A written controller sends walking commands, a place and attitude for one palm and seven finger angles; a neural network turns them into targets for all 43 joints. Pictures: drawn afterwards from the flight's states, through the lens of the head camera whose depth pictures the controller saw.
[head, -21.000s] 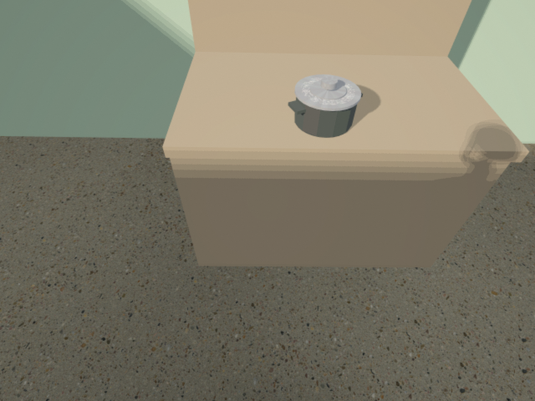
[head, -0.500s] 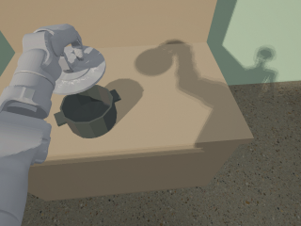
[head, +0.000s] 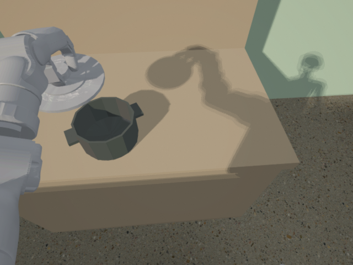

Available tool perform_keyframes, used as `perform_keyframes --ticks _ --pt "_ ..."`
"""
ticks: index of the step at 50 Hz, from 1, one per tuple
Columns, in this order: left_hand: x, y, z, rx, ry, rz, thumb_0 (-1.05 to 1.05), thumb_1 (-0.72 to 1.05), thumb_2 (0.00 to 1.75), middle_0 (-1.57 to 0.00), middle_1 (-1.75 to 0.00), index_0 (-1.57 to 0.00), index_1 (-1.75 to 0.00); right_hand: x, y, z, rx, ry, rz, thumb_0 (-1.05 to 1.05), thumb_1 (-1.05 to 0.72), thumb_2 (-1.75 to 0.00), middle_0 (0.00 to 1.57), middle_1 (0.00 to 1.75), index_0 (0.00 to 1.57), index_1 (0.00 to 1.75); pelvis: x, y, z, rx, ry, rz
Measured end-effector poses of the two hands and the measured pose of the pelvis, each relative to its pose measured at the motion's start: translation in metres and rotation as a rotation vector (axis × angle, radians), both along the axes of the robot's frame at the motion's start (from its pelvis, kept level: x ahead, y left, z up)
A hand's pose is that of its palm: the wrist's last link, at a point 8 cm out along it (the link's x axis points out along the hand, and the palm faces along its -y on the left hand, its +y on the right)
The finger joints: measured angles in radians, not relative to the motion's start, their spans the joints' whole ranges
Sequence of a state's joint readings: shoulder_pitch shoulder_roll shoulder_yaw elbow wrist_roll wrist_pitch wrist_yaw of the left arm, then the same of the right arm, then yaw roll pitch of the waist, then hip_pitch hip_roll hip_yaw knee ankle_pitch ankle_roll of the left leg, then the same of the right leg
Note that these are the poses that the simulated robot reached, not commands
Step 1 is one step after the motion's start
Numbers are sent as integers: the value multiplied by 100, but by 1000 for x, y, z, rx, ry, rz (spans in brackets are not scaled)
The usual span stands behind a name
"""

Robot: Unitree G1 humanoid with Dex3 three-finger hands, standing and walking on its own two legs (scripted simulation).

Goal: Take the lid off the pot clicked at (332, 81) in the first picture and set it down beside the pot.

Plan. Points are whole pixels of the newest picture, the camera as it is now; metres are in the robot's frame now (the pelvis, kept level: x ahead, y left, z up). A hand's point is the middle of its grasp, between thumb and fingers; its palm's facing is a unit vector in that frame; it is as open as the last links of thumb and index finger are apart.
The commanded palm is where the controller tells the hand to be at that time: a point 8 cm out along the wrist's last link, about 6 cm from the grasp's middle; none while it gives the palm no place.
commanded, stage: move the lid sideways beside the pot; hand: left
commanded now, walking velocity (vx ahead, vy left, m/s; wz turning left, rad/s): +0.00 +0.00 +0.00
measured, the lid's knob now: (59, 72) +0.51 +0.25 +0.16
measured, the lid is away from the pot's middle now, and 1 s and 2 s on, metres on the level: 0.06 0.17 0.23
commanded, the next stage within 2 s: none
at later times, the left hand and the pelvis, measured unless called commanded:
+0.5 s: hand (19, 77) +0.46 +0.31 +0.19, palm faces -0.33 -0.11 -0.94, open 7.0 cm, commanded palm +0.48 +0.31 +0.26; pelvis +0.00 +0.01 +0.00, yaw +0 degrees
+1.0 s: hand out of the picture +0.47 +0.35 +0.18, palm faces -0.35 -0.12 -0.93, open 7.0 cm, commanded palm +0.49 +0.36 +0.26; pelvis +0.00 +0.02 +0.00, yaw +0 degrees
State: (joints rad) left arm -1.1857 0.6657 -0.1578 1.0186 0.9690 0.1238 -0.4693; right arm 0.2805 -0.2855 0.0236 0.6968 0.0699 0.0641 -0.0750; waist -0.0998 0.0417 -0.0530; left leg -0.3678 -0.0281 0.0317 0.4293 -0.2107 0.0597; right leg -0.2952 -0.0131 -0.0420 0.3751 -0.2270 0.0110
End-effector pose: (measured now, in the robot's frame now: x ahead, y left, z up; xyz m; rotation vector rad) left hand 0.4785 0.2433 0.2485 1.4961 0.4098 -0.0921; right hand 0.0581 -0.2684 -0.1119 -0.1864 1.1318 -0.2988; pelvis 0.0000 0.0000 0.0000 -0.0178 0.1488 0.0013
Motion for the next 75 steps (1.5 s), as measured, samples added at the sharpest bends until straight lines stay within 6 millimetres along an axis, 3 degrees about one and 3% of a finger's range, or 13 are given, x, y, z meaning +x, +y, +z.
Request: perform_keyframes --ticks 29,53,68,75 --pt "-18 75 -7 14 56 68 3 33 56 -64 -96 -73 -100 -9 6 3 -32 61 -13 1 -91 -90 20 30 21 30 -4 10 -1 -13 11 5" --pt "-10 118 -9 -10 55 109 4 33 56 -63 -96 -73 -100 -28 8 2 -50 155 -47 1 -91 -90 20 30 21 30 2 17 -4 -23 48 -2" --pt "-28 156 -3 -13 45 202 4 33 56 -63 -96 -73 -100 -27 8 1 -63 180 -37 1 -91 -90 20 30 21 30 3 17 -6 -31 58 4" --pt "-38 164 -2 2 59 227 4 33 56 -63 -96 -73 -100 -26 8 1 -67 178 -22 1 -91 -90 20 30 21 30 -1 18 -7 -35 55 10"
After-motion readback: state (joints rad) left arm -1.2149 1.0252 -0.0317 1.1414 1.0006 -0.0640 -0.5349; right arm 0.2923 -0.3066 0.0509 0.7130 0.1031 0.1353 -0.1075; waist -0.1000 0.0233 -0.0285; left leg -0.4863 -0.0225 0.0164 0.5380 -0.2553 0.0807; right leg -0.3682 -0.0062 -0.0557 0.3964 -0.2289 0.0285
